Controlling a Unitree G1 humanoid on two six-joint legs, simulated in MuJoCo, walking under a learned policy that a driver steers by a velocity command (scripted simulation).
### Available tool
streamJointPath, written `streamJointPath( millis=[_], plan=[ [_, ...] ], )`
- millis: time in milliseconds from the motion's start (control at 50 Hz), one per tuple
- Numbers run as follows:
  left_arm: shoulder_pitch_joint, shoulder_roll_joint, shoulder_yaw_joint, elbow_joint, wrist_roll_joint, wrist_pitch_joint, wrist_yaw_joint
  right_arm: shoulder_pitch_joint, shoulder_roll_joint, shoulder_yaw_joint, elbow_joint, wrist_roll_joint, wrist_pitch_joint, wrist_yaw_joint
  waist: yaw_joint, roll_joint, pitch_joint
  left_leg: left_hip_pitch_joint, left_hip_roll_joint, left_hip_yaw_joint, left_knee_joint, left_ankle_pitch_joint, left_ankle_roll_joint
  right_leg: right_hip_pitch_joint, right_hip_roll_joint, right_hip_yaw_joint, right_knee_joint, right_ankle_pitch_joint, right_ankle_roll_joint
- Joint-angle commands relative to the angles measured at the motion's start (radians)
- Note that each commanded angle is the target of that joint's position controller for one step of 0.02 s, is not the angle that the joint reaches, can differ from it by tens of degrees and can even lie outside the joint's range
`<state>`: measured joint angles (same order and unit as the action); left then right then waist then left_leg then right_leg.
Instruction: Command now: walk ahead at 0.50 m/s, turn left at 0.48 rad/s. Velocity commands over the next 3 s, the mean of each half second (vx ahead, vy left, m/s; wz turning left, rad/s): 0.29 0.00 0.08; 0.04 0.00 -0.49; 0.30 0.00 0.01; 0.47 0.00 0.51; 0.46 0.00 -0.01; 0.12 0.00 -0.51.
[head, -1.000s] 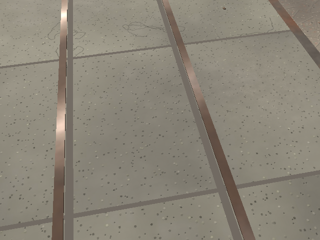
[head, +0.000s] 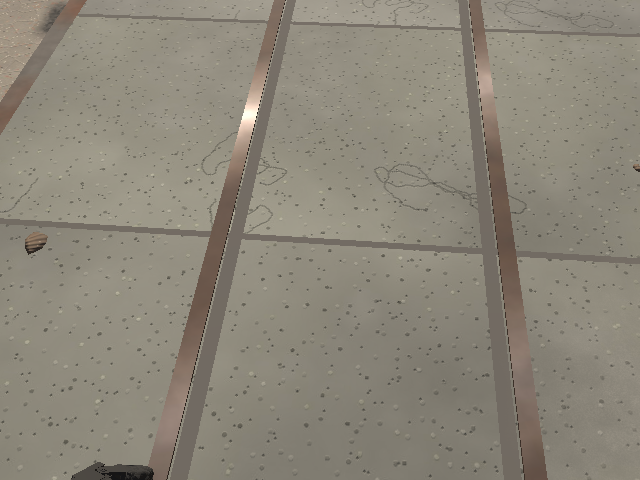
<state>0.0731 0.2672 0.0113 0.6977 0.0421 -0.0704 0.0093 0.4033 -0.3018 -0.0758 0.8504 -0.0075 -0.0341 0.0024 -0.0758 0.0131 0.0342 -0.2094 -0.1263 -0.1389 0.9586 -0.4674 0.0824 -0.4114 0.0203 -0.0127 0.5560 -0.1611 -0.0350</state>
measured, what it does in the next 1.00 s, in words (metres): walks ahead, turning right: left foot, then right foot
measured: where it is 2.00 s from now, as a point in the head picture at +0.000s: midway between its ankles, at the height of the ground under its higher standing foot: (361, 443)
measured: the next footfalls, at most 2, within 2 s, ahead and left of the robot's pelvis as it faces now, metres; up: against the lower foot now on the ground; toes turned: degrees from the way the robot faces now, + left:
left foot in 0.38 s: +0.30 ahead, +0.11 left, +0.00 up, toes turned +3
right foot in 0.80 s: +0.21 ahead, -0.10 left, +0.00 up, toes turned -14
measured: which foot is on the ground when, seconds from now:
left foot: up 0.00-0.36, down 0.38-0.80, up 0.82-1.00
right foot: down 0.00-0.38, up 0.40-0.78, down 0.80-1.00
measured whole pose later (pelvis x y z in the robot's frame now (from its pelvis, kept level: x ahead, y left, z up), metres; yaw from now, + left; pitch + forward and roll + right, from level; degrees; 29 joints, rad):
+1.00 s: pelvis +0.17 -0.01 +0.02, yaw -18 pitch +1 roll +2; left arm 0.24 0.27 0.07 0.77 0.01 0.05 0.00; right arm 0.19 -0.29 -0.07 0.81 -0.03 0.05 -0.02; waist 0.00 0.03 0.04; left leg -0.51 0.00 -0.01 1.01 -0.36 -0.03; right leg -0.25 0.06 0.05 0.44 -0.20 -0.08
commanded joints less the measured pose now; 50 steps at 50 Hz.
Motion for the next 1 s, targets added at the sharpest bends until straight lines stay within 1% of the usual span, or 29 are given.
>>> streamJointPath(
  millis=[20, 40, 80, 140, 200, 240, 300, 340, 360, 380, 400, 420, 440, 460, 480, 500, 580, 640, 720, 760, 780, 800, 820, 840, 880, 900, 920, 960, 1000],
  plan=[
    [0.159, 0.093, 0.041, -0.002, -0.006, 0.003, 0.002, -0.019, -0.073, -0.008, -0.074, -0.019, -0.006, 0.014, 0.088, -0.051, -0.046, -0.39, 0.123, 0.027, 0.199, 0.112, -0.011, 0.358, -0.329, 0.439, -0.325, -0.182, -0.129],
    [0.172, 0.086, 0.037, 0.014, -0.007, -0.004, 0.002, -0.033, -0.063, -0.006, -0.077, -0.03, 0.001, 0.022, 0.082, -0.093, -0.026, -0.372, 0.138, 0.033, 0.172, 0.127, -0.019, 0.317, -0.293, 0.353, -0.338, -0.074, -0.12],
    [0.207, 0.088, 0.038, 0.046, -0.015, -0.025, -0.007, -0.03, -0.047, 0.0, -0.076, -0.034, 0.015, 0.034, 0.068, -0.127, -0.034, -0.34, 0.133, 0.039, 0.15, 0.146, -0.03, 0.288, -0.258, 0.257, -0.351, 0.102, -0.121],
    [0.237, 0.098, 0.042, 0.08, -0.026, -0.046, -0.016, -0.091, -0.033, 0.007, -0.092, -0.034, 0.019, 0.037, 0.058, -0.107, -0.016, -0.387, 0.12, 0.04, 0.09, 0.193, -0.05, 0.301, -0.262, 0.161, -0.355, 0.406, -0.148],
    [0.236, 0.094, 0.038, 0.105, -0.029, -0.039, -0.019, -0.177, -0.002, 0.028, -0.115, -0.031, 0.014, 0.038, 0.058, -0.115, -0.017, -0.338, 0.119, 0.104, -0.096, 0.289, -0.072, 0.28, -0.214, 0.022, -0.323, 0.673, -0.13],
    [0.263, 0.093, 0.035, 0.131, -0.034, -0.029, -0.02, -0.243, 0.021, 0.046, -0.123, -0.026, 0.008, 0.04, 0.082, -0.136, -0.033, -0.238, 0.116, 0.163, -0.238, 0.365, -0.072, 0.256, -0.179, -0.019, -0.306, 0.717, -0.114],
    [0.324, 0.112, 0.038, 0.177, -0.04, -0.013, -0.019, -0.273, 0.008, 0.052, -0.117, -0.025, 0.001, 0.026, 0.098, -0.142, -0.048, -0.17, 0.102, 0.178, -0.35, 0.391, -0.059, 0.311, -0.189, 0.037, -0.23, 0.728, -0.105],
    [0.313, 0.125, 0.043, 0.187, -0.045, -0.004, -0.012, -0.217, -0.011, 0.049, -0.089, -0.028, -0.012, 0.01, 0.063, -0.116, -0.053, -0.08, 0.098, 0.16, -0.476, 0.44, -0.035, 0.326, -0.187, 0.083, -0.144, 0.66, -0.085],
    [0.314, 0.122, 0.043, 0.189, -0.052, -0.002, -0.01, -0.16, -0.036, 0.043, -0.066, -0.039, -0.025, -0.001, 0.035, -0.072, -0.076, 0.034, 0.116, 0.147, -0.565, 0.559, -0.021, 0.296, -0.155, 0.08, -0.055, 0.591, -0.06],
    [0.329, 0.097, 0.036, 0.164, -0.056, -0.007, -0.007, -0.088, -0.105, 0.029, -0.055, -0.051, -0.038, -0.013, 0.023, 0.014, -0.163, 0.224, 0.276, 0.031, -0.514, 0.933, 0.006, 0.193, -0.11, 0.06, 0.081, 0.334, -0.028],
    [0.444, 0.006, 0.015, 0.152, -0.078, 0.003, 0.003, -0.044, -0.174, 0.008, -0.064, -0.043, -0.026, -0.02, 0.044, 0.209, -0.319, 0.448, 0.556, -0.184, -0.435, 1.363, 0.16, 0.019, 0.004, -0.01, 0.343, -0.308, -0.005],
    [0.436, 0.073, 0.036, 0.178, -0.066, 0.036, 0.019, -0.038, -0.139, 0.009, -0.069, 0.008, -0.009, -0.018, 0.014, 0.168, -0.376, 0.395, 0.579, -0.214, -0.453, 1.347, 0.229, -0.006, 0.04, 0.03, 0.502, -0.538, -0.008],
    [0.397, 0.099, 0.051, 0.174, -0.048, 0.053, 0.019, -0.082, -0.111, 0.014, -0.078, 0.014, 0.0, -0.021, 0.031, 0.108, -0.277, 0.308, 0.535, -0.151, -0.511, 1.182, 0.222, -0.06, 0.019, 0.047, 0.591, -0.508, -0.004],
    [0.348, 0.089, 0.055, 0.168, -0.033, 0.063, 0.014, -0.153, -0.067, 0.028, -0.091, 0.006, 0.006, -0.03, 0.054, 0.078, -0.182, 0.211, 0.489, -0.098, -0.567, 1.013, 0.189, -0.09, -0.009, 0.046, 0.601, -0.441, 0.004],
    [0.323, 0.077, 0.059, 0.164, -0.027, 0.074, 0.009, -0.2, -0.038, 0.037, -0.095, 0.001, 0.009, -0.04, 0.078, 0.088, -0.11, 0.117, 0.449, -0.04, -0.618, 0.914, 0.159, -0.081, -0.032, 0.05, 0.577, -0.379, 0.018],
    [0.33, 0.064, 0.06, 0.165, -0.02, 0.087, 0.004, -0.23, -0.03, 0.038, -0.095, -0.001, 0.012, -0.048, 0.103, 0.107, -0.083, 0.043, 0.419, 0.013, -0.65, 0.838, 0.141, -0.045, -0.041, 0.041, 0.563, -0.335, 0.034],
    [0.326, 0.032, 0.064, 0.152, -0.022, 0.123, -0.005, -0.252, -0.035, 0.03, -0.092, -0.017, 0.011, -0.051, 0.123, 0.103, -0.099, -0.048, 0.402, 0.109, -0.679, 0.649, 0.149, 0.013, -0.034, 0.004, 0.506, -0.278, 0.055],
    [0.249, 0.027, 0.059, 0.11, -0.019, 0.142, -0.021, -0.258, -0.049, 0.022, -0.087, -0.023, 0.02, -0.047, 0.102, 0.141, -0.083, -0.081, 0.404, 0.136, -0.699, 0.41, 0.137, 0.041, -0.05, -0.017, 0.359, -0.234, 0.041],
    [0.201, 0.051, 0.061, 0.064, -0.024, 0.144, -0.037, -0.24, -0.096, 0.002, -0.08, -0.025, 0.038, -0.037, 0.084, 0.131, -0.096, -0.074, 0.448, 0.134, -0.665, 0.308, 0.125, 0.108, -0.041, -0.052, 0.222, -0.252, 0.011],
    [0.234, 0.05, 0.061, 0.062, -0.024, 0.134, -0.04, -0.254, -0.118, -0.008, -0.08, -0.016, 0.047, -0.036, 0.112, 0.099, -0.098, -0.109, 0.442, 0.169, -0.596, 0.27, 0.075, 0.21, -0.022, -0.073, 0.066, -0.187, -0.018],
    [0.261, 0.067, 0.067, 0.071, -0.021, 0.126, -0.038, -0.232, -0.111, -0.011, -0.071, -0.018, 0.055, -0.035, 0.12, 0.039, -0.084, -0.159, 0.416, 0.208, -0.518, 0.218, 0.02, 0.271, -0.017, -0.035, -0.047, -0.144, -0.037],
    [0.265, 0.132, 0.079, 0.061, -0.012, 0.113, -0.028, -0.184, -0.064, -0.005, -0.067, -0.021, 0.066, -0.026, 0.11, -0.179, -0.039, -0.248, 0.319, 0.307, -0.296, 0.067, -0.063, 0.271, -0.168, 0.215, -0.276, -0.172, -0.072],
    [0.244, 0.283, 0.113, 0.026, -0.017, 0.112, -0.02, -0.227, -0.017, 0.01, -0.135, -0.011, 0.074, -0.036, 0.11, -0.37, 0.035, -0.456, 0.119, 0.302, -0.134, -0.16, -0.128, 0.215, -0.411, 0.584, -0.363, 0.01, -0.198],
    [0.288, 0.261, 0.12, 0.046, -0.006, 0.115, -0.004, -0.304, -0.049, 0.006, -0.142, -0.025, 0.084, -0.043, 0.152, -0.23, 0.038, -0.42, 0.148, 0.158, 0.035, -0.123, -0.12, 0.155, -0.394, 0.532, -0.353, 0.027, -0.254],
    [0.152, 0.175, 0.095, 0.026, -0.02, 0.119, 0.005, -0.251, -0.054, -0.001, -0.114, -0.001, 0.079, -0.029, 0.064, -0.139, 0.036, -0.381, 0.16, 0.108, 0.059, 0.064, -0.106, 0.131, -0.246, 0.353, -0.322, -0.036, -0.189],
    [0.109, 0.161, 0.091, 0.009, -0.027, 0.117, 0.004, -0.225, -0.068, -0.007, -0.099, -0.014, 0.072, -0.025, 0.051, -0.156, 0.009, -0.378, 0.148, 0.117, 0.078, 0.111, -0.101, 0.168, -0.204, 0.314, -0.301, 0.033, -0.172],
    [0.099, 0.139, 0.086, -0.001, -0.032, 0.113, 0.001, -0.197, -0.074, -0.01, -0.084, -0.026, 0.07, -0.02, 0.051, -0.143, -0.03, -0.364, 0.139, 0.122, 0.105, 0.126, -0.104, 0.206, -0.184, 0.289, -0.278, 0.129, -0.175],
    [0.141, 0.139, 0.087, 0.003, -0.04, 0.106, -0.007, -0.199, -0.06, -0.009, -0.09, -0.022, 0.071, -0.016, 0.064, -0.097, -0.07, -0.367, 0.134, 0.116, 0.106, 0.121, -0.116, 0.268, -0.187, 0.298, -0.252, 0.226, -0.186],
    [0.182, 0.154, 0.094, 0.012, -0.038, 0.102, -0.005, -0.225, -0.045, -0.003, -0.106, -0.014, 0.075, -0.02, 0.086, -0.105, -0.066, -0.392, 0.135, 0.107, 0.042, 0.11, -0.126, 0.32, -0.191, 0.329, -0.241, 0.228, -0.195]
  ],
)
